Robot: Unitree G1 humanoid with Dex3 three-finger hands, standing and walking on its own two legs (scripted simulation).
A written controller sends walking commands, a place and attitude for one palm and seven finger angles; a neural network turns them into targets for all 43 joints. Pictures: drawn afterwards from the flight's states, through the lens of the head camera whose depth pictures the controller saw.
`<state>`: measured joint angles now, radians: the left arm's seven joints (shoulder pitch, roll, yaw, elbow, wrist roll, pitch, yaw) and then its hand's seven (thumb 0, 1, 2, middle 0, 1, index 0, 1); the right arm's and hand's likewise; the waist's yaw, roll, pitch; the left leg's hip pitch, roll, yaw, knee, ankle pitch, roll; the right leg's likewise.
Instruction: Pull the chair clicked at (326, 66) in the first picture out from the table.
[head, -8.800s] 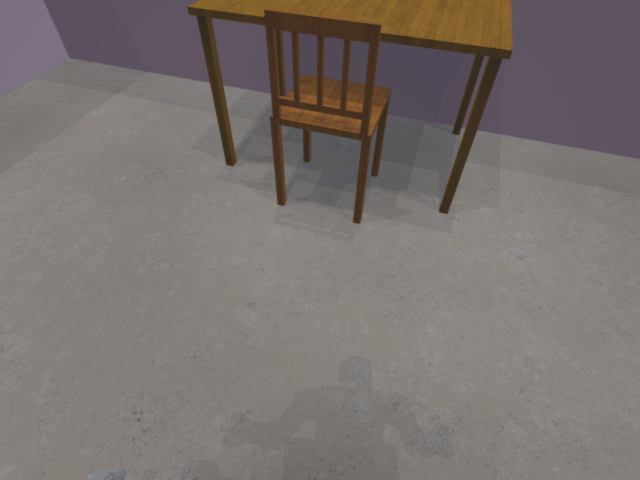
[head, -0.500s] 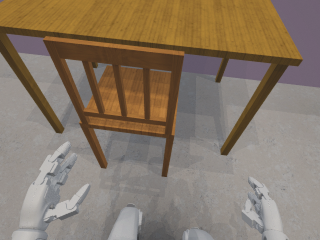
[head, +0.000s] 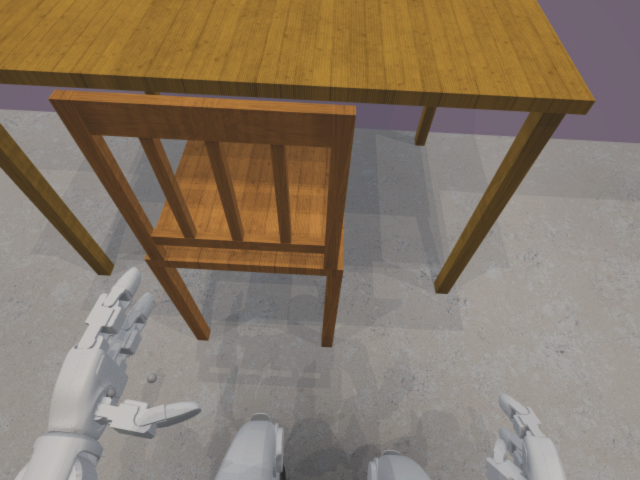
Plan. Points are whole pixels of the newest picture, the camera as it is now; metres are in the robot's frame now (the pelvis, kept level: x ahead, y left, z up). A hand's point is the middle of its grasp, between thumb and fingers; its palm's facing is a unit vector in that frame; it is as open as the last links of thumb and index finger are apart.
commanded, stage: raise the hand toward the chair's back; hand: left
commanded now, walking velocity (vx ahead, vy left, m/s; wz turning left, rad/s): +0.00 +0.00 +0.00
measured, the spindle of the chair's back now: (227, 194) +0.52 +0.18 -0.01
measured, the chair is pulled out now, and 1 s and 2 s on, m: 0.00 0.00 0.00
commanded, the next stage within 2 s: aim the fingers beside a spindle in 1.06 s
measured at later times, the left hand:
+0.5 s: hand (129, 364) +0.23 +0.22 +0.06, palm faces +0.00 -1.00 -0.06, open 16.9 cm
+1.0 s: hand (141, 355) +0.24 +0.21 +0.06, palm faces +0.01 -1.00 -0.06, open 16.9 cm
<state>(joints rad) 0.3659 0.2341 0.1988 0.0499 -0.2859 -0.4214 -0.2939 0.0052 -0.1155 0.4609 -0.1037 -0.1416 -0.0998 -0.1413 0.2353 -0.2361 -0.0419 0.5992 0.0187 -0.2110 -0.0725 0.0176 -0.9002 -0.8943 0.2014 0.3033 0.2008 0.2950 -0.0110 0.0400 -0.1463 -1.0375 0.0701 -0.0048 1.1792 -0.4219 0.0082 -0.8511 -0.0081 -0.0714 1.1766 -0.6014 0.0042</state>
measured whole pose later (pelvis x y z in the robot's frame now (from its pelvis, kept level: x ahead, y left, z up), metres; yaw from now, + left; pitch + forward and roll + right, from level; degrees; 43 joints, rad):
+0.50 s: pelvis +0.00 +0.01 +0.01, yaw +1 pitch +14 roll -4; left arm 0.32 0.27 0.21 0.04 -0.27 -0.37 -0.28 -0.01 -0.49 0.30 -0.07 -0.08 -0.06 -0.08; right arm 0.22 -0.22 0.02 0.54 0.02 -0.17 -0.06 0.01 -0.90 -0.89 0.20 0.30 0.20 0.30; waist -0.01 0.04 -0.15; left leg -0.98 0.06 -0.02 1.14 -0.41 0.02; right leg -0.78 -0.01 -0.09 1.11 -0.57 0.02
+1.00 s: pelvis +0.00 +0.00 +0.01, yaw +1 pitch +14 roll -3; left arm 0.30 0.26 0.21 0.08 -0.29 -0.39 -0.28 -0.01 -0.50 0.30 -0.07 -0.08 -0.06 -0.08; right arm 0.23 -0.23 0.00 0.57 0.03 -0.18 -0.06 0.02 -0.90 -0.89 0.20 0.30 0.20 0.30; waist -0.03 0.05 -0.15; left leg -0.97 0.06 -0.02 1.12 -0.40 0.01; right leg -0.77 -0.01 -0.08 1.10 -0.57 0.00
